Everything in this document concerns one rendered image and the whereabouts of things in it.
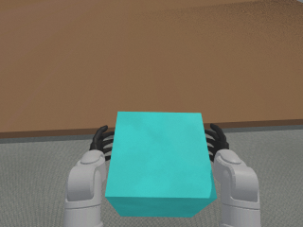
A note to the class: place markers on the right robot hand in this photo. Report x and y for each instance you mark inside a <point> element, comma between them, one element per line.
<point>219,142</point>

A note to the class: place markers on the carton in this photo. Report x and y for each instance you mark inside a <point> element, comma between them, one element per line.
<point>160,165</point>

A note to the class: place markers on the robot right forearm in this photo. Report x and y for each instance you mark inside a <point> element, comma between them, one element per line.
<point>239,190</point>

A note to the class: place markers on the robot left forearm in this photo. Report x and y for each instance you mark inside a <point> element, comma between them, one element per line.
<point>83,191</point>

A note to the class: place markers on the left robot hand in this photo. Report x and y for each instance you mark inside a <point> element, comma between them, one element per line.
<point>99,144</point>

